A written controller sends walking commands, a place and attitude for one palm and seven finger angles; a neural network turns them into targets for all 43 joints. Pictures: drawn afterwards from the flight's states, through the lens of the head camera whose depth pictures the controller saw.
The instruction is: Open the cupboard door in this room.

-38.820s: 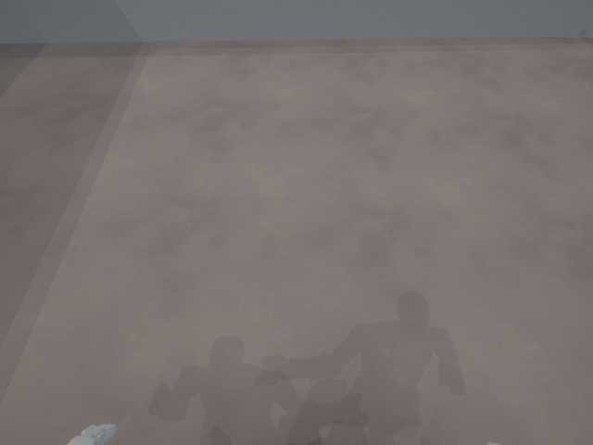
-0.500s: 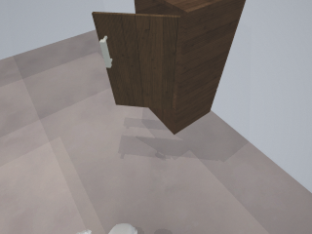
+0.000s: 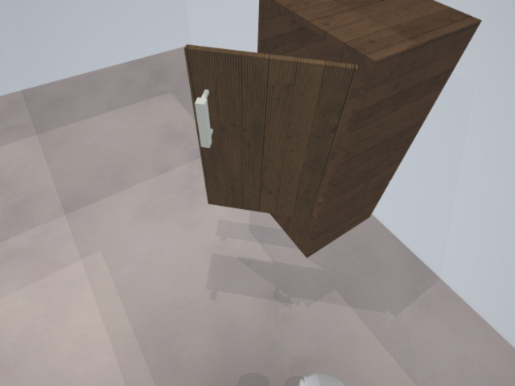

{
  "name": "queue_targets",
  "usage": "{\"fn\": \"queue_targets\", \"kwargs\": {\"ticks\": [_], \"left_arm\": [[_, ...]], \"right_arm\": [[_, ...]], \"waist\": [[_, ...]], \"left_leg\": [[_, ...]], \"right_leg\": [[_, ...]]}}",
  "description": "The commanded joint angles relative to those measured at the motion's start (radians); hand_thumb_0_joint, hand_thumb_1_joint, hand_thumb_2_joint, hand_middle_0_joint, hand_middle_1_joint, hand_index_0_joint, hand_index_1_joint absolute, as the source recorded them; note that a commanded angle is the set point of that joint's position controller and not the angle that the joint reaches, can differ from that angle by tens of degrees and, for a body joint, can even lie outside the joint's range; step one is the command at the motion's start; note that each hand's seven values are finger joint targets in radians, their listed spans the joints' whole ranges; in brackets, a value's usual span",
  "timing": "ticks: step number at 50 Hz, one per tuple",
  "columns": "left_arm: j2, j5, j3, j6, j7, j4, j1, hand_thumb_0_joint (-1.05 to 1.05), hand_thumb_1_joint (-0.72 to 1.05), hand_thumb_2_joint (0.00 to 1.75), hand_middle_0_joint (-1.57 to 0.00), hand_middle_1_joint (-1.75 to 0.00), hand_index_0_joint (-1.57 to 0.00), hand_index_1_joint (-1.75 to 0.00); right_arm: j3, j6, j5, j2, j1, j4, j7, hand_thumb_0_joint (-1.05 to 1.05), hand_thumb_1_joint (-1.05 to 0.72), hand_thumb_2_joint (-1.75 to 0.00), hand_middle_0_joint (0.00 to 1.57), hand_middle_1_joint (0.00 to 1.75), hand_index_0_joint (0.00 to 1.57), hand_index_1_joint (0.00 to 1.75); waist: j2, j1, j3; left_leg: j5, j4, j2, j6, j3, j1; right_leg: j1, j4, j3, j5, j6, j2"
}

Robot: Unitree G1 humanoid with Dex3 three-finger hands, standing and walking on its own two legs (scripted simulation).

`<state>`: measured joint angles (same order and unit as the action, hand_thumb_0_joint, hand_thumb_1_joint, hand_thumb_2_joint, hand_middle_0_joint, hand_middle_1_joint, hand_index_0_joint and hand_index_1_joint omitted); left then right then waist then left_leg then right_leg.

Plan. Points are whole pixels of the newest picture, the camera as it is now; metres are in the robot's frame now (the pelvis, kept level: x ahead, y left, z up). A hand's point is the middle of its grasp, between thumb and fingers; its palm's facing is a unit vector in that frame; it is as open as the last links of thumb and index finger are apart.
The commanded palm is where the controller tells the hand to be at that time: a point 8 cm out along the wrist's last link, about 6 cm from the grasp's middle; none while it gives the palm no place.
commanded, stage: take the last steps up to it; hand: left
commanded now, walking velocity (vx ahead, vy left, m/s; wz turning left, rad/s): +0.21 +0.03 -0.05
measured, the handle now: (206, 119) +0.72 +0.21 -0.05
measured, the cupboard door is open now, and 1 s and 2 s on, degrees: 47 47 47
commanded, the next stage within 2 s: come to a stop and stand still in 0.16 s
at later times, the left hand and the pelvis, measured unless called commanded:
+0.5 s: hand (178, 339) +0.21 +0.17 -0.17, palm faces +0.01 -0.98 -0.22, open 7.2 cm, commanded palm none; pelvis +0.13 -0.01 +0.00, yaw -1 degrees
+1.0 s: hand (163, 372) +0.16 +0.18 -0.18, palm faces -0.02 -0.97 -0.24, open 7.4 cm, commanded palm none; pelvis +0.11 -0.01 -0.01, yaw -3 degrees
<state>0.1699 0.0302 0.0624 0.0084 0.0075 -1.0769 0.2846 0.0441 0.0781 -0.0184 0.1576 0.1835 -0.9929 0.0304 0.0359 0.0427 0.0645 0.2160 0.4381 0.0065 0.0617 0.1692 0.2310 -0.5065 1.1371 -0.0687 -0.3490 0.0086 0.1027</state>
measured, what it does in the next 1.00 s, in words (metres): walks ahead: right foot, then left foot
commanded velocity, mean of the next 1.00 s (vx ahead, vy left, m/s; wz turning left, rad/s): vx -0.05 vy -0.01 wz -0.01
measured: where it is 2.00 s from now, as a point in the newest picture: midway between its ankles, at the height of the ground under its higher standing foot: outside the picture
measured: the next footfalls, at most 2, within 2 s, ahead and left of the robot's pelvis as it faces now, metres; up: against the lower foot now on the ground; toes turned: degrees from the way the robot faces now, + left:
right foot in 0.24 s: +0.17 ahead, -0.12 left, +0.00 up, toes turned -8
left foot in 0.58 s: +0.18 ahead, +0.11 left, +0.00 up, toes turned -2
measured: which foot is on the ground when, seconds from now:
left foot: down 0.00-0.26, up 0.28-0.56, down 0.58-1.00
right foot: up 0.00-0.22, down 0.24-0.60, up 0.62-0.98, down 1.00-1.00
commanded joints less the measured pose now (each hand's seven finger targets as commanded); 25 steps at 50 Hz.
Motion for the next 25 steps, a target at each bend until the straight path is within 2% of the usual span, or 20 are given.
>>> {"fn": "queue_targets", "kwargs": {"ticks": [1, 4, 7, 8, 9, 10, 11, 12, 13, 14, 15, 16, 17, 18, 19, 21, 23, 25], "left_arm": [[0.014, -0.003, 0.001, 0.011, 0.004, 0.077, -0.003, 0.0, 0.9, 0.9, -0.2, -0.3, -0.2, -0.3], [0.027, -0.004, -0.003, 0.011, 0.006, 0.109, -0.078, 0.0, 0.9, 0.9, -0.2, -0.3, -0.2, -0.3], [0.033, -0.005, -0.009, 0.01, 0.005, 0.125, -0.112, 0.0, 0.9, 0.9, -0.2, -0.3, -0.2, -0.3], [0.035, -0.005, -0.009, 0.01, 0.005, 0.129, -0.109, 0.0, 0.9, 0.9, -0.2, -0.3, -0.2, -0.3], [0.048, -0.003, -0.008, 0.016, 0.004, 0.123, -0.094, 0.0, 0.9, 0.9, -0.2, -0.3, -0.2, -0.3], [0.055, -0.003, -0.004, 0.02, 0.003, 0.107, -0.048, 0.0, 0.9, 0.9, -0.2, -0.3, -0.2, -0.3], [0.099, -0.004, 0.006, 0.03, -0.001, 0.083, 0.028, 0.0, 0.9, 0.9, -0.2, -0.3, -0.2, -0.3], [0.178, -0.003, 0.023, 0.04, -0.009, 0.054, 0.127, 0.0, 0.9, 0.9, -0.2, -0.3, -0.2, -0.3], [0.234, -0.016, 0.029, 0.041, -0.015, 0.038, 0.193, 0.0, 0.9, 0.9, -0.2, -0.3, -0.2, -0.3], [0.193, -0.018, 0.02, 0.047, -0.027, 0.043, 0.15, 0.0, 0.9, 0.9, -0.2, -0.3, -0.2, -0.3], [0.164, -0.017, 0.008, 0.045, -0.034, 0.064, 0.063, 0.0, 0.9, 0.9, -0.2, -0.3, -0.2, -0.3], [0.141, -0.017, -0.001, 0.043, -0.039, 0.08, 0.004, 0.0, 0.9, 0.9, -0.2, -0.3, -0.2, -0.3], [0.135, -0.017, -0.004, 0.041, -0.041, 0.089, -0.031, 0.0, 0.9, 0.9, -0.2, -0.3, -0.2, -0.3], [0.141, -0.015, -0.004, 0.038, -0.045, 0.094, -0.057, 0.0, 0.9, 0.9, -0.2, -0.3, -0.2, -0.3], [0.147, -0.013, 0.0, 0.032, -0.046, 0.098, -0.068, 0.0, 0.9, 0.9, -0.2, -0.3, -0.2, -0.3], [0.153, -0.011, 0.015, 0.018, -0.051, 0.098, -0.07, 0.0, 0.9, 0.9, -0.2, -0.3, -0.2, -0.3], [0.168, -0.01, 0.02, 0.005, -0.052, 0.094, -0.067, 0.0, 0.9, 0.9, -0.2, -0.3, -0.2, -0.3], [0.177, -0.009, 0.026, -0.005, -0.052, 0.099, -0.083, 0.0, 0.9, 0.9, -0.2, -0.3, -0.2, -0.3]], "right_arm": [[0.008, -0.001, -0.009, 0.113, 0.149, -0.012, -0.004, 0.0, -0.9, -0.9, 0.2, 0.3, 0.2, 0.3], [0.004, -0.005, -0.011, 0.118, 0.17, -0.031, -0.007, 0.0, -0.9, -0.9, 0.2, 0.3, 0.2, 0.3], [0.008, -0.013, -0.014, 0.137, 0.182, -0.05, -0.007, 0.0, -0.9, -0.9, 0.2, 0.3, 0.2, 0.3], [0.008, -0.018, -0.014, 0.14, 0.182, -0.056, -0.006, 0.0, -0.9, -0.9, 0.2, 0.3, 0.2, 0.3], [0.007, -0.022, -0.012, 0.136, 0.184, -0.066, -0.007, 0.0, -0.9, -0.9, 0.2, 0.3, 0.2, 0.3], [0.004, -0.024, -0.009, 0.131, 0.181, -0.07, -0.007, 0.0, -0.9, -0.9, 0.2, 0.3, 0.2, 0.3], [0.0, -0.022, -0.001, 0.113, 0.184, -0.072, -0.009, 0.0, -0.9, -0.9, 0.2, 0.3, 0.2, 0.3], [-0.002, -0.02, 0.006, 0.085, 0.192, -0.056, -0.016, 0.0, -0.9, -0.9, 0.2, 0.3, 0.2, 0.3], [-0.001, -0.026, 0.007, 0.086, 0.169, -0.036, -0.017, 0.0, -0.9, -0.9, 0.2, 0.3, 0.2, 0.3], [0.003, -0.04, 0.007, 0.098, 0.132, -0.035, -0.01, 0.0, -0.9, -0.9, 0.2, 0.3, 0.2, 0.3], [-0.001, -0.045, 0.012, 0.082, 0.119, -0.041, -0.004, 0.0, -0.9, -0.9, 0.2, 0.3, 0.2, 0.3], [-0.007, -0.058, 0.015, 0.065, 0.127, -0.057, -0.002, 0.0, -0.9, -0.9, 0.2, 0.3, 0.2, 0.3], [-0.012, -0.071, 0.016, 0.045, 0.15, -0.071, -0.003, 0.0, -0.9, -0.9, 0.2, 0.3, 0.2, 0.3], [-0.013, -0.083, 0.019, 0.036, 0.165, -0.078, -0.004, 0.0, -0.9, -0.9, 0.2, 0.3, 0.2, 0.3], [-0.01, -0.093, 0.023, 0.03, 0.165, -0.08, -0.007, 0.0, -0.9, -0.9, 0.2, 0.3, 0.2, 0.3], [-0.003, -0.108, 0.017, 0.033, 0.169, -0.074, -0.008, 0.0, -0.9, -0.9, 0.2, 0.3, 0.2, 0.3], [0.006, -0.117, 0.013, 0.051, 0.138, -0.055, -0.009, 0.0, -0.9, -0.9, 0.2, 0.3, 0.2, 0.3], [0.014, -0.118, 0.011, 0.059, 0.137, -0.042, -0.008, 0.0, -0.9, -0.9, 0.2, 0.3, 0.2, 0.3]], "waist": [[-0.086, -0.026, -0.022], [-0.116, -0.037, 0.001], [-0.108, -0.041, -0.01], [-0.115, -0.036, -0.009], [-0.08, -0.026, -0.015], [-0.06, -0.002, -0.031], [-0.006, 0.028, -0.066], [0.14, 0.052, -0.121], [0.219, 0.072, -0.124], [0.224, 0.054, -0.112], [0.153, 0.02, -0.079], [0.097, -0.008, -0.075], [0.072, -0.028, -0.101], [0.093, -0.041, -0.117], [0.103, -0.041, -0.117], [0.088, -0.041, -0.116], [0.105, -0.033, -0.099], [0.114, -0.044, -0.088]], "left_leg": [[-0.23, -0.263, -0.29, 0.122, -0.189, -0.069], [-0.281, -0.246, -0.277, 0.122, -0.163, -0.079], [-0.274, -0.199, -0.277, 0.112, -0.156, -0.09], [-0.254, -0.171, -0.272, 0.103, -0.15, -0.083], [-0.254, -0.118, -0.255, 0.082, -0.142, -0.075], [-0.233, -0.047, -0.219, 0.048, -0.114, -0.047], [-0.169, 0.083, -0.158, 0.005, -0.074, 0.041], [0.059, 0.271, -0.058, -0.048, -0.001, 0.236], [0.421, 0.511, -0.001, -0.076, -0.011, 0.327], [0.413, 0.594, -0.046, -0.077, -0.13, 0.315], [0.356, 0.594, -0.066, -0.086, -0.17, 0.308], [0.308, 0.555, -0.08, -0.096, -0.18, 0.258], [0.276, 0.508, -0.072, -0.105, -0.168, 0.206], [0.257, 0.452, -0.063, -0.111, -0.156, 0.164], [0.231, 0.406, -0.046, -0.112, -0.137, 0.137], [0.19, 0.361, -0.031, -0.117, -0.122, 0.133], [0.173, 0.315, -0.022, -0.118, -0.117, 0.132], [0.106, 0.215, -0.016, -0.118, -0.111, 0.095]], "right_leg": [[-0.041, -0.138, 0.029, 0.084, -0.007, 0.032], [0.005, -0.3, 0.007, 0.096, -0.003, 0.018], [0.094, -0.417, -0.019, 0.084, 0.0, -0.011], [0.134, -0.459, -0.028, 0.086, 0.003, -0.023], [0.198, -0.523, -0.042, 0.113, 0.007, -0.042], [0.302, -0.607, -0.054, 0.169, 0.011, -0.054], [0.469, -0.656, 0.017, 0.256, 0.034, -0.011], [0.657, -0.7, 0.273, 0.385, 0.121, 0.186], [0.678, -0.812, 0.451, 0.513, 0.245, 0.353], [0.58, -0.82, 0.431, 0.668, 0.252, 0.341], [0.524, -0.801, 0.348, 0.801, 0.243, 0.316], [0.465, -0.786, 0.245, 0.884, 0.215, 0.274], [0.437, -0.773, 0.172, 0.955, 0.19, 0.238], [0.413, -0.762, 0.124, 0.977, 0.178, 0.219], [0.399, -0.759, 0.09, 0.975, 0.167, 0.191], [0.392, -0.75, 0.08, 0.887, 0.165, 0.187], [0.383, -0.737, 0.093, 0.838, 0.163, 0.187], [0.363, -0.7, 0.081, 0.765, 0.144, 0.173]]}}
